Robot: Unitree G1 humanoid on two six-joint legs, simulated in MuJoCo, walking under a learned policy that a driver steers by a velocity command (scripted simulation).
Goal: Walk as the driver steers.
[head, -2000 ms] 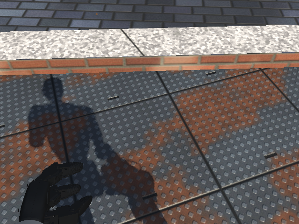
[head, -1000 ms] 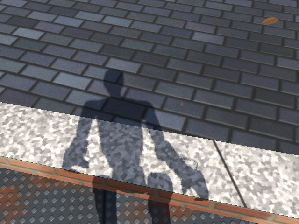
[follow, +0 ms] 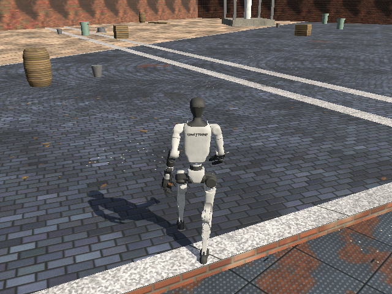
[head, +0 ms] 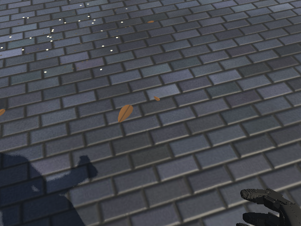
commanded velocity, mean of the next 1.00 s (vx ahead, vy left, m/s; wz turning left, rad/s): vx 1.00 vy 0.00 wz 0.86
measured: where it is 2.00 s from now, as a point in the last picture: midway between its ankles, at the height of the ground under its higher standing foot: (43, 80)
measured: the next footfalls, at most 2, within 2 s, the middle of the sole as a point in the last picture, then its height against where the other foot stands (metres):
left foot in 0.16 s outside the picture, level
right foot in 0.56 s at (166, 166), level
